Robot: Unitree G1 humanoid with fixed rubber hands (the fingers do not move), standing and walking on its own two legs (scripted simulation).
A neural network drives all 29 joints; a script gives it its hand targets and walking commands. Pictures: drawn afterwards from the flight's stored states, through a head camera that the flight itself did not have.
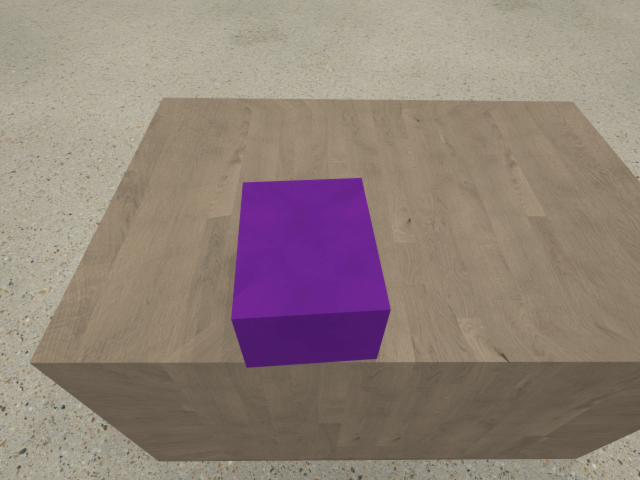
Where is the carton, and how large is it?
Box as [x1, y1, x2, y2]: [231, 178, 390, 367]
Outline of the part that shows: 361,178 243,182 231,319 247,367 376,358 390,308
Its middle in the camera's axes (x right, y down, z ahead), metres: -0.02 +0.05 +0.64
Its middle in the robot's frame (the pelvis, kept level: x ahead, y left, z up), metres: +0.44 +0.04 -0.04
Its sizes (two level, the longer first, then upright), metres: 0.261 0.203 0.149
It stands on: a pedestal, 0.67 m high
